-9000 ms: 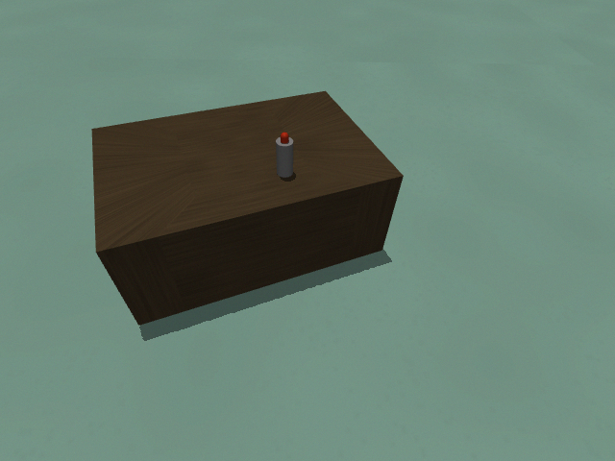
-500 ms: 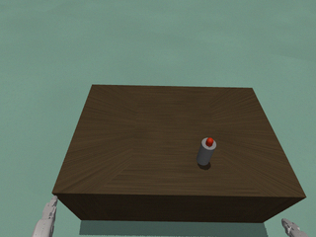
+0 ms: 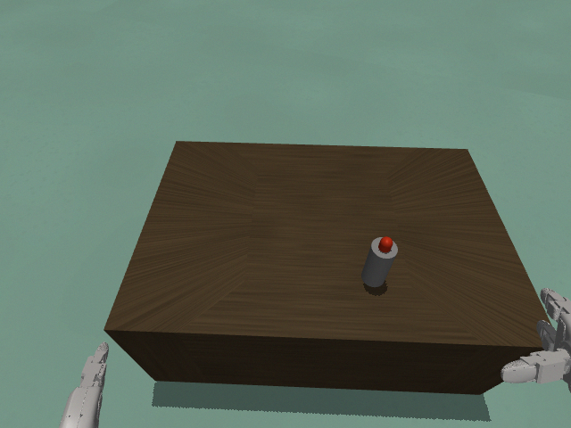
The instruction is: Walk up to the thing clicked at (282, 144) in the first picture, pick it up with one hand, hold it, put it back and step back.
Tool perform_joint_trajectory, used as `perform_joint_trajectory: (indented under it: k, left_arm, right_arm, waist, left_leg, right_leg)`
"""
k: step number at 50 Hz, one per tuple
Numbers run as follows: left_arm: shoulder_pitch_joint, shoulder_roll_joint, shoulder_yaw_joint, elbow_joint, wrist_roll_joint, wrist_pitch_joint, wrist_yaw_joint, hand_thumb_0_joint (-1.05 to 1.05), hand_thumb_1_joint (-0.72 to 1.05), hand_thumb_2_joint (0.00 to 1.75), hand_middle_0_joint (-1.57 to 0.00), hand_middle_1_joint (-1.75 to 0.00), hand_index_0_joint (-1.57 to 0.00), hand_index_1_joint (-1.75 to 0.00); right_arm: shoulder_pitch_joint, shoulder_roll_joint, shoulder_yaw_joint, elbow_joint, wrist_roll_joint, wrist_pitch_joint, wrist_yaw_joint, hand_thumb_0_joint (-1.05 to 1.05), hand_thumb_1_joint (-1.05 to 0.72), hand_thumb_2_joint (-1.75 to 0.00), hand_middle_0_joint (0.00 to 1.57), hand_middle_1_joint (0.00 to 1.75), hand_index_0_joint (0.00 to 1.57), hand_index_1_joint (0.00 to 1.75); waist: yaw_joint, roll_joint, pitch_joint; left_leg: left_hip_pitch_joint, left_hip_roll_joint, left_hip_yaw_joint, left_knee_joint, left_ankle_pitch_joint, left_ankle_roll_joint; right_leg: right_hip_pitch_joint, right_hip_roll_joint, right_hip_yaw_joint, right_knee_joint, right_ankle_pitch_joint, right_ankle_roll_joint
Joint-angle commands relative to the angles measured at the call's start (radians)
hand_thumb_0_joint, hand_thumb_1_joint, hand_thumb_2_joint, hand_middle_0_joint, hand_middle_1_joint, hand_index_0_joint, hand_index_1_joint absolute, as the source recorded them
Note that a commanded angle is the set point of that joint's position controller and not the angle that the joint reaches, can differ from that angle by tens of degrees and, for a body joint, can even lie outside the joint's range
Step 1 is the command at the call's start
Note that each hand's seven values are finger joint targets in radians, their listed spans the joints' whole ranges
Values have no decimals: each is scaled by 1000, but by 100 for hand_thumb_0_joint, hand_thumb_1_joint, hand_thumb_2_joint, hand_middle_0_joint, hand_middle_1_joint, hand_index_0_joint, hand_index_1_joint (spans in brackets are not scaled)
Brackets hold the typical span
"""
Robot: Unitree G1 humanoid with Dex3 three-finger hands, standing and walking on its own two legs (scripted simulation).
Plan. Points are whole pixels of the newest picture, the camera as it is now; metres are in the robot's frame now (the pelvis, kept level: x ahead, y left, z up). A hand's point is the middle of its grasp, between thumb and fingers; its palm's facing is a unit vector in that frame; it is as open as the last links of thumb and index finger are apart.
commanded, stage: go down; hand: right
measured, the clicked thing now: (379, 259) +0.55 -0.19 -0.22
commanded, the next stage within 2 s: approach in 1.14 s
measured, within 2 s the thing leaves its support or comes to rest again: neither
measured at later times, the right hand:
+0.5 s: hand (535, 266) +0.38 -0.35 +0.03, palm faces +0.19 +0.98 -0.09, open 17.5 cm
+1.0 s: hand (545, 243) +0.42 -0.37 +0.04, palm faces +0.21 +0.97 -0.08, open 17.5 cm
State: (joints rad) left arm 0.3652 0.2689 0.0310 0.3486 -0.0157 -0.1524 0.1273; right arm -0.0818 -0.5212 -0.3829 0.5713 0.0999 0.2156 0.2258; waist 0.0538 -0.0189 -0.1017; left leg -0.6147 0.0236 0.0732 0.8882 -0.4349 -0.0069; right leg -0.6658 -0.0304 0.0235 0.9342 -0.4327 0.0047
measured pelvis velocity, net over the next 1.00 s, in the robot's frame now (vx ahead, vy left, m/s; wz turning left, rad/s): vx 0.00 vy -0.01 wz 0.03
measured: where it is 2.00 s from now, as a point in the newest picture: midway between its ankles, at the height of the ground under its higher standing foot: outside the picture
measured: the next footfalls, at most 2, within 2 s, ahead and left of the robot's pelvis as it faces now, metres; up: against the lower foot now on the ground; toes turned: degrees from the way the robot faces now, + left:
none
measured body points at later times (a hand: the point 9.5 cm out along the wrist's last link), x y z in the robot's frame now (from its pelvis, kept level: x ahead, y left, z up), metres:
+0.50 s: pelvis +0.00 -0.01 -0.01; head +0.08 -0.04 +0.44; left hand +0.14 +0.26 -0.04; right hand +0.37 -0.40 +0.04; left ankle +0.01 +0.13 -0.69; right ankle +0.02 -0.12 -0.69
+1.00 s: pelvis +0.00 -0.01 -0.01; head +0.10 -0.05 +0.42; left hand +0.14 +0.26 -0.05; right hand +0.40 -0.42 +0.05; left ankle +0.01 +0.13 -0.69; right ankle +0.02 -0.12 -0.69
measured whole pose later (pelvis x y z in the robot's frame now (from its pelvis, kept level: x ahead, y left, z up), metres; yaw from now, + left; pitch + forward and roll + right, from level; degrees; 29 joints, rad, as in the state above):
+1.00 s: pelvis +0.00 -0.01 -0.01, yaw +2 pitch +18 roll +3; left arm 0.33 0.27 -0.02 0.31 0.01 -0.10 0.05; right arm -0.62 -0.83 -0.60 1.18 0.10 -0.22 0.45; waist 0.13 0.04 -0.12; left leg -0.81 0.00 0.06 0.93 -0.43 -0.01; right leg -0.87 -0.05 0.02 1.01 -0.45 0.00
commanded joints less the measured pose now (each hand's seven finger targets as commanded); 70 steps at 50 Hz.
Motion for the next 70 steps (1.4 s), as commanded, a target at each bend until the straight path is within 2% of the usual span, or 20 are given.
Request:
perform_joint_trajectory:
  k: [1, 7, 9, 13, 15, 16, 18, 20, 26, 29, 32, 40, 45, 50, 52, 56, 59, 63, 66, 70]
  left_arm:
    - [-1, 171, 68, -174, -7, -79, 20, 0, -53, 4, -5, -5, -5, -5]
    - [-12, 143, 42, -99, 7, -77, -10, 0, -53, 4, -5, -5, -5, -5]
    - [-64, 147, 40, -162, 9, -76, -16, 0, -54, 5, -5, -5, -5, -5]
    - [-87, 133, 11, -170, 12, -70, -14, 0, -54, 5, -5, -5, -5, -5]
    - [-73, 179, 46, -209, 11, -68, -7, 0, -55, 6, -5, -5, -5, -6]
    - [-65, 220, 79, -227, 12, -67, 0, 0, -55, 6, -5, -5, -5, -6]
    - [42, 204, 70, -102, 16, -48, -4, 0, -55, 5, -5, -5, -5, -6]
    - [-19, 185, 48, -175, 9, -50, -13, 0, -54, 5, -5, -6, -5, -6]
    - [19, 147, 18, -163, 11, -34, -37, 0, -54, 5, -5, -6, -5, -6]
    - [39, 200, 71, -161, 20, -21, -41, 0, -54, 5, -5, -5, -5, -5]
    - [1, 169, 34, -196, 18, -19, -52, 0, -54, 5, -5, -5, -5, -5]
    - [39, 180, 43, -208, 12, 2, -50, 0, -54, 5, -5, -5, -5, -5]
    - [-13, 165, 40, -175, 15, 2, -59, 0, -54, 5, -5, -5, -5, -5]
    - [-41, 188, 45, -240, 16, -7, -57, 0, -54, 5, -5, -5, -5, -5]
    - [-1, 242, 92, -231, 15, -2, -49, 0, -54, 5, -5, -5, -5, -5]
    - [14, 186, 30, -207, 14, 8, -58, 0, -54, 5, -5, -5, -5, -5]
    - [-8, 173, 17, -193, 18, 15, -64, 0, -55, 6, -5, -5, -5, -5]
    - [-63, 138, -26, -234, 23, 11, -71, 0, -55, 4, -5, -4, -4, -4]
    - [-35, 155, 2, -174, 27, 5, -73, 0, -56, 5, -5, -4, -4, -5]
    - [-71, 227, 68, -273, 38, -26, -69, 0, -57, 5, -5, -4, -3, -5]
  right_arm:
    - [-311, -349, -124, 44, 11, -110, 62, 0, 55, -2, 5, 5, 5, 5]
    - [-418, -477, -197, 185, 5, -251, 108, 0, 60, -2, 4, 5, 4, 5]
    - [-500, -537, -234, 156, -1, -297, 113, 0, 61, -2, 3, 5, 4, 5]
    - [-595, -508, -221, 220, 20, -355, 141, 0, 59, -2, 4, 5, 4, 5]
    - [-640, -532, -224, 234, 25, -379, 157, 0, 56, -2, 4, 5, 4, 5]
    - [-657, -542, -221, 249, 25, -385, 164, 0, 54, -2, 5, 5, 5, 5]
    - [-625, -545, -216, 339, 23, -384, 176, 0, 52, -2, 5, 5, 5, 5]
    - [-695, -590, -231, 291, 23, -407, 180, 0, 51, -2, 5, 4, 5, 4]
    - [-698, -596, -233, 386, 17, -430, 198, 0, 52, -3, 5, 5, 5, 5]
    - [-693, -609, -243, 396, 13, -429, 208, 0, 51, -3, 5, 5, 5, 5]
    - [-749, -623, -256, 348, 17, -444, 213, 0, 51, -2, 6, 4, 5, 4]
    - [-781, -684, -293, 370, 16, -482, 200, 0, 55, -2, 5, 5, 5, 5]
    - [-820, -659, -262, 425, 10, -498, 213, 0, 58, -3, 5, 5, 5, 5]
    - [-907, -680, -251, 383, 19, -503, 242, 0, 59, -3, 4, 5, 5, 5]
    - [-835, -704, -276, 448, 26, -492, 248, 0, 59, -3, 5, 5, 5, 5]
    - [-903, -759, -311, 389, 35, -507, 246, 0, 61, -2, 5, 5, 5, 5]
    - [-810, -717, -297, 514, 18, -508, 238, 0, 61, -3, 5, 5, 5, 5]
    - [-921, -776, -321, 436, 4, -543, 232, 0, 56, -3, 6, 5, 6, 5]
    - [-825, -631, -252, 620, 26, -549, 257, 0, 58, -4, 5, 5, 5, 5]
    - [-930, -680, -296, 527, 56, -625, 278, 0, 61, -5, 4, 6, 5, 6]
  waist:
    - [7, -28, -183]
    - [-36, -121, -182]
    - [-28, -139, -251]
    - [1, -125, -321]
    - [33, -107, -383]
    - [52, -96, -405]
    - [51, -117, -306]
    - [43, -102, -319]
    - [24, -150, -293]
    - [26, -179, -362]
    - [17, -202, -415]
    - [49, -163, -389]
    - [56, -182, -301]
    - [85, -200, -447]
    - [85, -181, -473]
    - [60, -203, -471]
    - [54, -165, -370]
    - [50, -206, -428]
    - [92, -170, -288]
    - [146, -138, -453]
  left_leg:
    - [52, -21, -27, -148, 177, 11]
    - [33, -22, -49, -112, 197, 29]
    - [39, -30, -47, -101, 211, 33]
    - [33, -36, -51, -86, 255, 30]
    - [21, -39, -52, -93, 263, 27]
    - [14, -40, -51, -96, 259, 27]
    - [-31, -40, -52, -103, 219, 27]
    - [-33, -39, -56, -107, 200, 25]
    - [-74, -47, -35, -72, 235, 33]
    - [-79, -52, -32, -60, 265, 36]
    - [-65, -53, -33, -56, 298, 36]
    - [-35, -50, -42, -76, 285, 32]
    - [-118, -48, -43, -64, 218, 36]
    - [-119, -52, -34, -49, 258, 31]
    - [-101, -56, -23, -50, 273, 29]
    - [-89, -55, -27, -48, 316, 28]
    - [-102, -57, -25, -41, 296, 32]
    - [-83, -53, -39, -34, 292, 36]
    - [-183, -56, -35, -25, 227, 34]
    - [-212, -58, -34, 26, 252, 27]
  right_leg:
    - [134, 9, 19, -166, 173, -22]
    - [84, 14, 2, -151, 214, -18]
    - [120, 7, 7, -148, 239, -18]
    - [144, 7, 7, -119, 284, -21]
    - [183, 4, 11, -110, 283, -24]
    - [194, 2, 15, -110, 272, -26]
    - [147, 8, 13, -117, 221, -28]
    - [129, 8, 16, -114, 201, -31]
    - [129, 2, 23, -100, 314, -13]
    - [181, -9, 32, -84, 419, -4]
    - [210, -9, 33, -65, 494, -3]
    - [144, 6, 22, -74, 349, -22]
    - [93, -1, 24, -72, 270, -20]
    - [177, -8, 37, -46, 338, -16]
    - [207, -8, 43, -41, 391, -16]
    - [193, -3, 41, -29, 454, -16]
    - [104, -3, 40, -36, 415, -14]
    - [99, -2, 31, -26, 383, -16]
    - [25, -5, 33, -17, 285, -21]
    - [50, -13, 49, 62, 315, -25]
